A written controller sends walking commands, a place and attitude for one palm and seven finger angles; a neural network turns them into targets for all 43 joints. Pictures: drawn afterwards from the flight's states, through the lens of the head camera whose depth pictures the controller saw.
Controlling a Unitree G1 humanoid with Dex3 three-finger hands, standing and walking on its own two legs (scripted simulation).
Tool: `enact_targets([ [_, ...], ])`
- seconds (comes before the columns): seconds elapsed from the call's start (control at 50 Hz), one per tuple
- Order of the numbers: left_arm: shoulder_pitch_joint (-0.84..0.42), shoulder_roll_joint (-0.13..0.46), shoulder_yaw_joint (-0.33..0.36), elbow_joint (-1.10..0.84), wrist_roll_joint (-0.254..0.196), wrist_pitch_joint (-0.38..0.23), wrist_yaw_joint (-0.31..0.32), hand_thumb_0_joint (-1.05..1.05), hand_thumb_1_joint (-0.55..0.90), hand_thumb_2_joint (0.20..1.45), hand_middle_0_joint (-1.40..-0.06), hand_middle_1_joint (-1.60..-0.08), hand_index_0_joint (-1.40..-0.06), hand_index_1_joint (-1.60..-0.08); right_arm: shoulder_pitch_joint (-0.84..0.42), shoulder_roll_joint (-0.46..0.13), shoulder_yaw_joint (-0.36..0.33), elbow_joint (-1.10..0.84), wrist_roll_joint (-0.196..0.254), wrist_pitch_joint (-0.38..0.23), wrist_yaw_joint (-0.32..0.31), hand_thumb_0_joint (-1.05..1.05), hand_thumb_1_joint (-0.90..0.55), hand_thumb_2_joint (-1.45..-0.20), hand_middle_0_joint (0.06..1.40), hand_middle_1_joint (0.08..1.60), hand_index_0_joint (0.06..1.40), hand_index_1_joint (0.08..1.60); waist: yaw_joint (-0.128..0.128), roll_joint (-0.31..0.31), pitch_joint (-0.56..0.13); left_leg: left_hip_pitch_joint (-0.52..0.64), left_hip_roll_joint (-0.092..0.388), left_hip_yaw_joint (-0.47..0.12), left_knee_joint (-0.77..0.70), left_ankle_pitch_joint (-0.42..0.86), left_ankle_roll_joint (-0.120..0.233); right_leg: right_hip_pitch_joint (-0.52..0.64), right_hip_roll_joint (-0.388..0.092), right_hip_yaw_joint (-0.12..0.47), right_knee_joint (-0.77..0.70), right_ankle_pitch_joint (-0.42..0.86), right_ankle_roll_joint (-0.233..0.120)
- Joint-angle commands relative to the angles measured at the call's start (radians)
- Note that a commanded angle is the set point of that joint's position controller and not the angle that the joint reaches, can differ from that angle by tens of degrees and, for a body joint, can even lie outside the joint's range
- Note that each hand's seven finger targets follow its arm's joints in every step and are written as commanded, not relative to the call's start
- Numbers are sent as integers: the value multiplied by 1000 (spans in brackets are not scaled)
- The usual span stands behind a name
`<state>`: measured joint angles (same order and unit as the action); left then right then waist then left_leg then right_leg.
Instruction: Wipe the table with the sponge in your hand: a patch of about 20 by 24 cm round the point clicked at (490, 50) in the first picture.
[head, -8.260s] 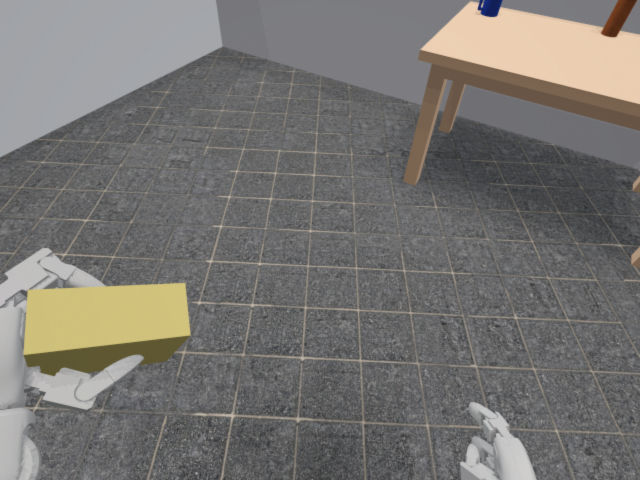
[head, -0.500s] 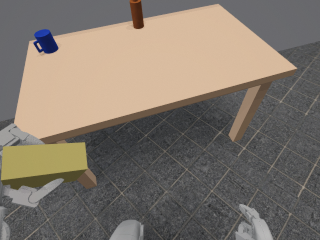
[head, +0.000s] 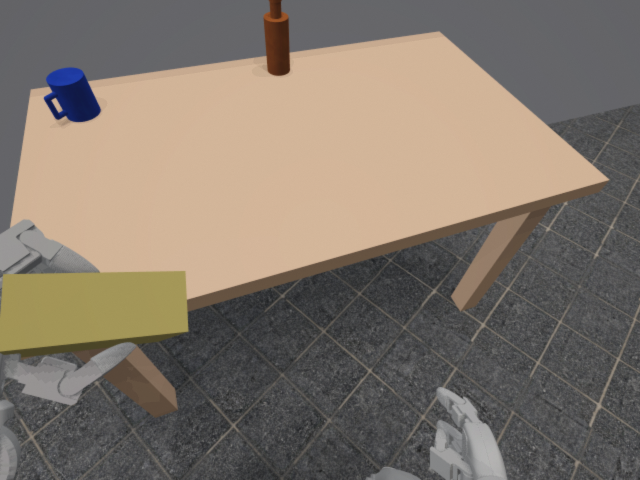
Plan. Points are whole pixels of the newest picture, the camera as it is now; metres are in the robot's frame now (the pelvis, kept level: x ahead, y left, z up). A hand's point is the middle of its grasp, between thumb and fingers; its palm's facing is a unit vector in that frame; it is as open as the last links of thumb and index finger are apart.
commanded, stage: take the last steps up to it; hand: left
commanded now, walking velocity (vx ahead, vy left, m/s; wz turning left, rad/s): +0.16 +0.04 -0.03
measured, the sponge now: (123, 313) +0.23 +0.20 +0.16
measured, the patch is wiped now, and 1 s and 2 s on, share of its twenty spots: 0.00 0.00 0.00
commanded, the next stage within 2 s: come to a stop and stand still in 0.14 s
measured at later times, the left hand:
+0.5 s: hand (91, 262) +0.27 +0.23 +0.18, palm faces +0.32 -0.83 -0.46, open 9.5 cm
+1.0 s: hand (85, 334) +0.20 +0.21 +0.17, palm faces +0.36 -0.82 -0.44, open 9.5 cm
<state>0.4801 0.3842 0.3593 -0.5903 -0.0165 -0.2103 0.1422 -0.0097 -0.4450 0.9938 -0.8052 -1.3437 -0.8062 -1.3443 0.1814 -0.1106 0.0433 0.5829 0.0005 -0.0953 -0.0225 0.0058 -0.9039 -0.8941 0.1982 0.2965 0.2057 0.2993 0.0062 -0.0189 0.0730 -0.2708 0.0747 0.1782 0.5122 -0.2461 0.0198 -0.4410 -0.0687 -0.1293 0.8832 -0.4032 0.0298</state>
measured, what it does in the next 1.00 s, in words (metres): steps on the spot: right foot, then left foot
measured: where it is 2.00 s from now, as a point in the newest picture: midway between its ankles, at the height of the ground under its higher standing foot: outside the picture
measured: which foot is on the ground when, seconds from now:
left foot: down 0.00-0.14, up 0.16-0.46, down 0.48-0.88, up 0.90-1.00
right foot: up 0.00-0.08, down 0.10-0.50, up 0.52-0.78, down 0.80-1.00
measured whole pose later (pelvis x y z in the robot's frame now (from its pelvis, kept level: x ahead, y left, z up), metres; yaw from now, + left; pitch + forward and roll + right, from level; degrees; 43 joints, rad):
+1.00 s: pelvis -0.01 -0.02 +0.00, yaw -2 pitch -2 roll +1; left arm 0.52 0.36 0.33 -0.48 -0.05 -0.15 0.13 -0.01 -0.44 0.99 -0.80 -1.35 -0.81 -1.34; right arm 0.22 -0.21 0.02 0.63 0.01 -0.04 -0.04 0.01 -0.90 -0.89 0.20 0.30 0.21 0.30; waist 0.00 0.03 0.02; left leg -0.40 0.02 0.02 0.83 -0.35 -0.02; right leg -0.22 0.02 -0.08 0.45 -0.22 -0.07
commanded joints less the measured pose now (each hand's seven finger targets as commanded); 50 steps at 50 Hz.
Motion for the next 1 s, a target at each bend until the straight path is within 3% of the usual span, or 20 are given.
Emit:
enact_targets([
  [0.0, -4, 160, 145, -181, -22, -56, 28, 0, 100, 1300, -1200, -1600, -1200, -1600, -41, -191, -76, -123, 3, -42, -32, 0, -900, -900, 200, 300, 200, 300, -7, 229, -200, 133, 223, -163, -151, 313, 102, 105, 47, -44, -215, 40, 2],
  [0.06, -29, 163, 157, -89, -20, -39, 31, 0, 100, 1300, -1200, -1600, -1200, -1600, -53, -191, -74, -117, 7, -19, -47, 0, -900, -900, 200, 300, 200, 300, -4, 162, -189, 50, 198, -134, -52, 148, 61, 251, 43, -32, -406, 132, -12],
  [0.08, -51, 164, 153, -61, -17, -37, 30, 0, 100, 1300, -1200, -1600, -1200, -1600, -53, -184, -75, -112, 9, -10, -49, 0, -900, -900, 200, 300, 200, 300, -7, 76, -196, -3, 159, -101, 49, 63, 41, 310, -12, 51, -470, 192, -39],
  [0.12, -66, 173, 145, -4, -13, -26, 31, 0, 100, 1300, -1200, -1600, -1200, -1600, -58, -156, -63, -129, 8, -2, -42, 0, -900, -900, 200, 300, 200, 300, -6, -259, -179, -289, -41, -46, 403, -286, -30, 441, -312, 528, -579, 405, -193],
  [0.14, -105, 158, 126, -11, -27, -24, 22, 0, 100, 1300, -1200, -1600, -1200, -1600, -68, -185, -79, -121, 13, -8, -33, 0, -900, -900, 200, 300, 200, 300, 2, -276, -171, -313, -33, -126, 558, -306, -39, 412, -351, 558, -605, 390, -209],
  [0.18, -76, 160, 136, 10, -21, -36, 19, 0, 100, 1300, -1200, -1600, -1200, -1600, -77, -176, -67, -105, 11, 3, -29, 0, -900, -900, 200, 300, 200, 300, -3, -169, -127, -360, 1, -183, 655, -208, -54, 390, -317, 438, -581, 447, -206],
  [0.24, -78, 160, 114, -86, -6, -69, 29, 0, 100, 1300, -1200, -1600, -1200, -1600, -105, -172, -54, -104, 2, 15, -33, 0, -900, -900, 200, 300, 200, 300, -6, -35, -172, -298, 1, -142, 531, -151, -56, 409, -258, 208, -510, 749, -173],
  [0.38, 36, 199, 175, -241, -22, -68, 56, 0, 100, 1300, -1200, -1600, -1200, -1600, -81, -172, -73, -164, -7, 0, -51, 0, -900, -900, 200, 300, 200, 300, 19, -64, -237, -91, -61, -69, 102, -18, -49, 455, -195, 138, -439, 864, -145],
  [0.42, 61, 191, 180, -224, -30, -55, 59, 0, 100, 1300, -1200, -1600, -1200, -1600, -46, -180, -83, -161, -2, 15, -58, 0, -900, -900, 200, 300, 200, 300, -8, -31, -271, 47, -53, -90, -61, 160, -51, 433, -155, 102, -367, 755, -99],
  [0.44, 41, 174, 162, -238, -34, -55, 56, 0, 100, 1300, -1200, -1600, -1200, -1600, -48, -185, -87, -170, 1, 19, -62, 0, -900, -900, 200, 300, 200, 300, -7, 22, -271, 134, 5, -126, -107, 359, -40, 377, -100, 86, -322, 626, -63],
  [0.48, 31, 179, 159, -203, -33, -64, 45, 0, 100, 1300, -1200, -1600, -1200, -1600, -36, -217, -103, -168, 5, 14, -59, 0, -900, -900, 200, 300, 200, 300, 10, 211, -246, 221, 241, -362, -129, 782, 65, 156, 22, 70, -207, -27, -11],
  [0.5, 35, 158, 143, -123, -32, -61, 33, 0, 100, 1300, -1200, -1600, -1200, -1600, -25, -219, -107, -163, 7, 9, -48, 0, -900, -900, 200, 300, 200, 300, 4, 195, -193, 163, 262, -363, -166, 710, 86, 129, 52, 91, -130, -160, -19],
  [0.54, -12, 160, 134, -124, -24, -56, 19, 0, 100, 1300, -1200, -1600, -1200, -1600, -45, -205, -91, -148, -16, -3, -44, 0, -900, -900, 200, 300, 200, 300, -1, 271, -153, 139, 289, -385, -191, 703, 107, 77, 40, 107, -52, -136, -8],
  [0.62, -107, 114, 53, -213, -21, -39, 5, 0, 100, 1300, -1200, -1600, -1200, -1600, -36, -214, -92, -145, -3, -35, -14, 0, -900, -900, 200, 300, 200, 300, -7, 249, -210, 211, 220, -260, -145, 628, 77, 101, 72, 80, -152, -13, -4],
  [0.76, -68, 166, 110, -207, -34, -10, 18, 0, 100, 1300, -1200, -1600, -1200, -1600, -58, -201, -75, -149, 2, -48, -11, 0, -900, -900, 200, 300, 200, 300, -6, 237, -210, 62, 188, -250, -161, 178, 61, 294, 81, 46, -428, 70, -2],
  [0.8, -56, 179, 133, -160, -32, -8, 22, 0, 100, 1300, -1200, -1600, -1200, -1600, -65, -182, -68, -149, 8, -32, -12, 0, -900, -900, 200, 300, 200, 300, -9, 137, -202, -11, 109, -180, -81, 0, 7, 353, 25, 102, -555, 148, -31],
  [0.82, -45, 202, 149, -149, -32, -6, 25, 0, 100, 1300, -1200, -1600, -1200, -1600, -55, -171, -66, -149, 8, -21, -12, 0, -900, -900, 200, 300, 200, 300, -23, 44, -202, -36, 50, -141, 5, -98, -24, 328, -67, 217, -592, 165, -75],
  [0.86, -43, 161, 116, -104, -52, 19, 12, 0, 100, 1300, -1200, -1600, -1200, -1600, -80, -176, -74, -146, 13, -8, -17, 0, -900, -900, 200, 300, 200, 300, -1, -156, -99, -78, -57, -146, 239, -163, -46, 141, -206, 443, -713, -83, -157],
  [0.92, -55, 144, 104, -62, -47, 8, 17, 0, 100, 1300, -1200, -1600, -1200, -1600, -94, -170, -53, -118, 9, 7, -22, 0, -900, -900, 200, 300, 200, 300, -11, -61, -90, -190, -35, -187, 383, -138, -47, 181, -226, 388, -695, -10, -178],
  [0.98, -87, 148, 92, -15, -32, -20, 21, 0, 100, 1300, -1200, -1600, -1200, -1600, -85, -184, -55, -104, 12, -2, -37, 0, -900, -900, 200, 300, 200, 300, -8, -101, -119, -202, -35, -161, 346, -91, -45, 262, -204, 289, -662, 174, -155],
])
